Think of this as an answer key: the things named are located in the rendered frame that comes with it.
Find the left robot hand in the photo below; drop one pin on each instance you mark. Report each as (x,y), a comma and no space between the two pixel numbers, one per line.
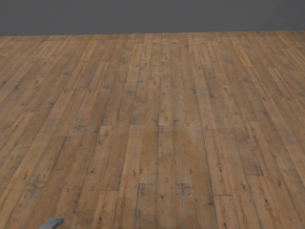
(52,223)

